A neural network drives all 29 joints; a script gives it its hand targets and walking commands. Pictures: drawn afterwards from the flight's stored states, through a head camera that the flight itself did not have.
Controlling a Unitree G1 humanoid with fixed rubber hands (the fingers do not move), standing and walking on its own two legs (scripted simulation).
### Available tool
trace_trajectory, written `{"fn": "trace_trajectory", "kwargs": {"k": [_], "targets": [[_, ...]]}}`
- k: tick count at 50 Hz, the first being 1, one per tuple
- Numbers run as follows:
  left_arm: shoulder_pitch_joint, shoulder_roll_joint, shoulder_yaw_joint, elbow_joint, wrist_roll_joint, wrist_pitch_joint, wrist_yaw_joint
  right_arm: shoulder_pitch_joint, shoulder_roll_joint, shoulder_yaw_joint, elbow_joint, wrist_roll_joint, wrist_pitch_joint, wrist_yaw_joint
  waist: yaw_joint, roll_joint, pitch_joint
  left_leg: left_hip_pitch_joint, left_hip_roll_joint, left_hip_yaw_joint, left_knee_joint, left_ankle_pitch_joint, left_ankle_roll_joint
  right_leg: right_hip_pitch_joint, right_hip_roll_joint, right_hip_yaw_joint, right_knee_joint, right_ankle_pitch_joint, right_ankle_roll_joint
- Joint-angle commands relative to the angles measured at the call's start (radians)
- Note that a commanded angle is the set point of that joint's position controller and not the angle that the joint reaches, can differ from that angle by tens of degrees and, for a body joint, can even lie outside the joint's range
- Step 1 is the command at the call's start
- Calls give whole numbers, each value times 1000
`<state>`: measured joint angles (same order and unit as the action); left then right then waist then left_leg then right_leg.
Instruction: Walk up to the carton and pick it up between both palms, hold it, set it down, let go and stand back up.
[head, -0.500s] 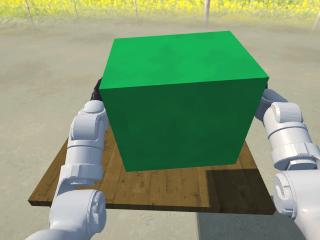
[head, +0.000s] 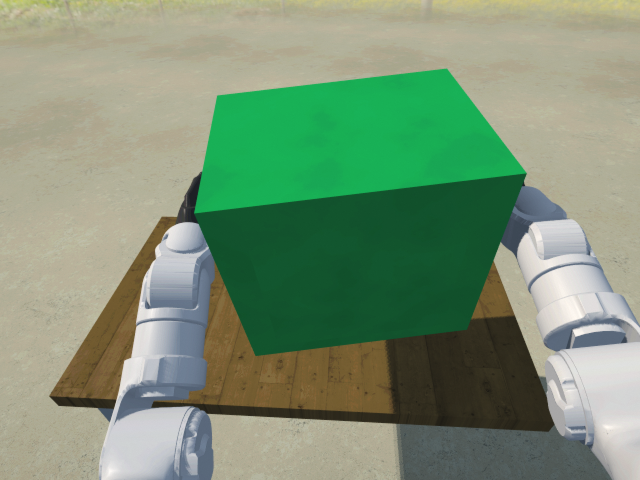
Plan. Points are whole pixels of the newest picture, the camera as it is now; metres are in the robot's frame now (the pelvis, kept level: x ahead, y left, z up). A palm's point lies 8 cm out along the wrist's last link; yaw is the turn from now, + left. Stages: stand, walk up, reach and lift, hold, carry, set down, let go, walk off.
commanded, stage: set down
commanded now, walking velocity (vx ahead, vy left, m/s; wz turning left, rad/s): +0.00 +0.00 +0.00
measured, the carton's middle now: (347, 217) +0.40 +0.01 +0.17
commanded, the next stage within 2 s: none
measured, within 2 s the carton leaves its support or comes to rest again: neither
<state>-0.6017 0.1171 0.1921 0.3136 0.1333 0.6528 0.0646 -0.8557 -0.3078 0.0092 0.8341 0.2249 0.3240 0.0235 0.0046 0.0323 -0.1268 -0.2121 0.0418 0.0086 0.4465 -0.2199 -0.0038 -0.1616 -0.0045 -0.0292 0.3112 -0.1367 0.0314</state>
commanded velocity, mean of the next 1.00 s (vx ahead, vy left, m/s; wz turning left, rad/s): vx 0.00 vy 0.00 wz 0.00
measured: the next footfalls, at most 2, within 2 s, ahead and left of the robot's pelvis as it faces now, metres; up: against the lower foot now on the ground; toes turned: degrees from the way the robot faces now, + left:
none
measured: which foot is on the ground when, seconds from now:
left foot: down 0.00-1.00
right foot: down 0.00-1.00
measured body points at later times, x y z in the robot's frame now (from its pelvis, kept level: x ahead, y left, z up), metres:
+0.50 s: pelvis +0.00 +0.00 +0.00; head -0.04 +0.00 +0.45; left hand +0.38 +0.19 +0.18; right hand +0.42 -0.19 +0.20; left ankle +0.01 +0.12 -0.74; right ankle +0.02 -0.14 -0.74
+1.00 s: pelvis +0.01 +0.00 +0.00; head -0.02 +0.00 +0.45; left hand +0.38 +0.20 +0.15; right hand +0.44 -0.19 +0.17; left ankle +0.01 +0.12 -0.74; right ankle +0.02 -0.14 -0.74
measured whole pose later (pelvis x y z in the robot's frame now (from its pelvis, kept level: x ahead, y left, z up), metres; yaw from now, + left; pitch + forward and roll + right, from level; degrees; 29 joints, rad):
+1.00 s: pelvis +0.01 +0.00 +0.00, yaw +0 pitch +1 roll -2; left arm -0.60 0.04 0.19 0.37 0.12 0.54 0.13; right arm -0.81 -0.30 -0.16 0.88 0.15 0.18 0.12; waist 0.06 0.03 -0.09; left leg -0.24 0.04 0.00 0.44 -0.22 -0.01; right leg -0.19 0.00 -0.03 0.31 -0.14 0.03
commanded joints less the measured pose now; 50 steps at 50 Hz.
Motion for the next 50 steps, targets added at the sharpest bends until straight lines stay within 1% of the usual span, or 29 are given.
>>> {"fn": "trace_trajectory", "kwargs": {"k": [1,2,3,4,8,9,10,13,17,18,19,22,23,24,25,27,29,31,32,33,35,37,38,40,46,47,48,49,50], "targets": [[-849,-583,-438,-406,-245,-197,-102,-742,636,238,-542,134,-135,158,14,-36,-567,267,-55,-46,-70,573,-42,185,81,-28,-22,247,-5],[-826,-587,-434,-371,-234,-197,-105,-728,640,232,-533,130,-131,152,13,-45,-545,260,-59,-49,-68,561,-39,179,78,-20,-27,247,-2],[-826,-586,-452,-413,-249,-202,-103,-715,651,244,-550,135,-137,147,4,-34,-558,264,-61,-46,-58,582,-44,194,78,-21,-17,288,-1],[-798,-572,-424,-335,-229,-192,-110,-709,620,216,-494,124,-130,148,8,-43,-505,252,-57,-47,-75,530,-42,179,77,-19,-28,239,-5],[-829,-577,-375,-262,-208,-193,-115,-731,606,166,-394,98,-130,164,16,-16,-444,204,-54,-44,-116,388,-41,136,67,-24,-39,125,-16],[-821,-566,-364,-251,-206,-194,-121,-746,621,172,-421,86,-136,165,21,-42,-435,172,-57,-34,-126,354,-31,158,62,-23,-38,136,-11],[-824,-570,-345,-232,-193,-192,-124,-732,607,149,-379,78,-132,170,17,-43,-407,162,-53,-36,-138,323,-30,149,60,-23,-39,106,-13],[-817,-555,-288,-166,-157,-194,-130,-736,605,123,-298,55,-135,186,49,-50,-362,126,-53,-24,-165,261,-21,132,54,-23,-43,58,-18],[-802,-564,-280,-192,-136,-191,-117,-706,567,110,-235,43,-145,210,69,-18,-361,152,-41,-29,-170,292,-35,105,60,-32,-38,28,-30],[-796,-557,-274,-177,-129,-190,-119,-695,557,99,-236,33,-143,212,63,-27,-353,162,-41,-28,-166,293,-35,96,64,-35,-38,34,-30],[-763,-535,-249,-162,-125,-186,-118,-699,553,106,-237,32,-142,214,76,-57,-350,142,-42,-27,-177,279,-23,114,61,-35,-40,37,-26],[-721,-529,-220,-134,-110,-172,-119,-711,517,93,-238,26,-151,229,90,-36,-349,147,-42,-22,-171,300,-29,110,62,-36,-34,47,-34],[-723,-531,-213,-122,-103,-169,-121,-744,512,96,-259,27,-152,230,92,-53,-355,135,-47,-18,-178,283,-21,116,63,-35,-41,45,-30],[-747,-535,-230,-139,-107,-177,-119,-727,521,83,-240,16,-161,235,83,-43,-376,135,-48,-15,-179,275,-25,117,60,-39,-38,39,-29],[-754,-547,-248,-175,-118,-188,-108,-735,530,105,-280,26,-172,236,98,-47,-411,157,-46,-19,-164,323,-30,106,65,-41,-25,64,-31],[-751,-563,-279,-229,-132,-199,-94,-715,513,120,-269,39,-183,243,91,-26,-446,225,-37,-25,-130,456,-50,84,76,-45,-25,108,-32],[-789,-592,-320,-278,-151,-220,-77,-746,516,112,-313,28,-204,249,87,-16,-504,263,-34,-26,-115,483,-64,76,80,-54,-28,113,-40],[-774,-603,-329,-272,-148,-221,-61,-705,504,109,-253,29,-210,254,82,1,-497,304,-26,-37,-94,549,-75,39,87,-59,-30,105,-48],[-755,-582,-323,-272,-142,-223,-58,-680,484,99,-249,20,-208,254,87,-24,-497,305,-21,-36,-92,557,-71,42,85,-57,-31,123,-47],[-801,-608,-357,-312,-159,-235,-53,-689,493,90,-246,11,-220,254,73,0,-528,323,-22,-38,-85,570,-81,31,85,-63,-30,113,-51],[-767,-599,-349,-278,-150,-230,-50,-656,458,58,-225,-4,-221,252,53,-2,-487,320,-20,-38,-83,535,-84,12,81,-59,-42,98,-57],[-736,-572,-334,-249,-137,-227,-59,-653,469,70,-218,-13,-221,246,67,-39,-460,274,-31,-27,-98,501,-70,49,76,-54,-40,121,-45],[-748,-587,-355,-280,-149,-236,-54,-668,464,68,-230,-9,-234,246,63,-25,-497,296,-28,-35,-88,530,-74,40,79,-53,-36,132,-48],[-741,-575,-332,-257,-131,-236,-53,-642,461,48,-191,-28,-235,251,59,-27,-462,287,-28,-25,-96,503,-76,39,76,-58,-43,106,-48],[-701,-537,-241,-138,-84,-239,-58,-658,432,19,-130,-61,-252,269,106,-40,-392,218,-32,-3,-129,404,-64,40,62,-57,-42,70,-47],[-694,-533,-250,-165,-83,-244,-58,-655,430,17,-145,-58,-259,269,103,-27,-407,219,-32,-2,-123,426,-66,46,64,-54,-36,98,-44],[-720,-533,-257,-157,-92,-250,-57,-685,426,16,-160,-65,-270,275,104,-54,-428,213,-29,-4,-133,400,-58,38,64,-59,-36,76,-42],[-693,-541,-241,-136,-79,-254,-55,-690,432,14,-146,-69,-275,279,120,-43,-404,210,-28,-1,-131,414,-63,31,66,-61,-36,67,-47],[-699,-537,-239,-120,-69,-252,-51,-665,408,0,-102,-77,-275,283,110,-31,-378,205,-26,-1,-137,398,-67,25,64,-62,-35,57,-51]]}}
